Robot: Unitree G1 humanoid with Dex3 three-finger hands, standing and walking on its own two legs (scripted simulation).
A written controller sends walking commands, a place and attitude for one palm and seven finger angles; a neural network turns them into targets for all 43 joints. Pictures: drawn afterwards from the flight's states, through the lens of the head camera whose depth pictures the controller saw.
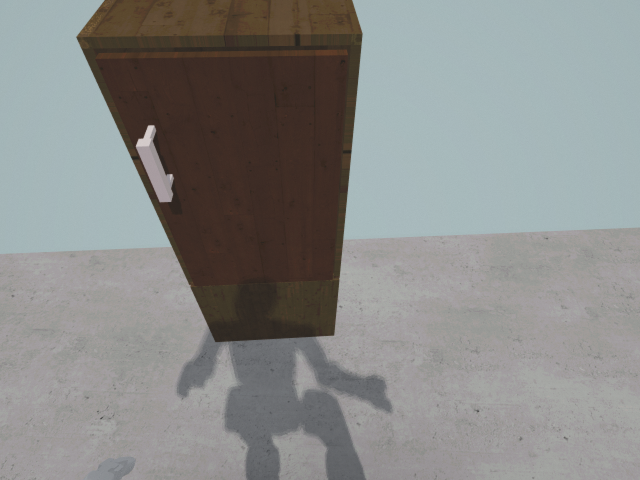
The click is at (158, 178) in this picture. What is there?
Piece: cupboard door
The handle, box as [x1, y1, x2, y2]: [136, 125, 173, 201]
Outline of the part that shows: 148,125 144,137 142,139 138,139 136,148 159,201 170,201 172,196 170,187 173,177 172,174 167,174 166,176 152,142 155,128 153,125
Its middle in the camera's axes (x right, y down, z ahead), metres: -0.28 -0.13 +0.66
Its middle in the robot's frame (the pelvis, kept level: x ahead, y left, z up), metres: +0.58 +0.31 +0.04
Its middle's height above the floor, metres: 0.81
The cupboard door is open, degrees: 0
